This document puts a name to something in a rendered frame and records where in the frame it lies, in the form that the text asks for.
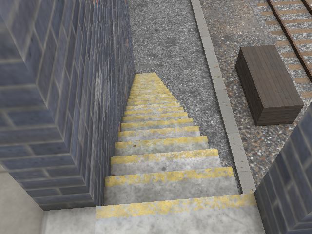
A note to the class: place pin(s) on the stairs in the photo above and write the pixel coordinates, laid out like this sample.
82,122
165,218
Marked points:
160,155

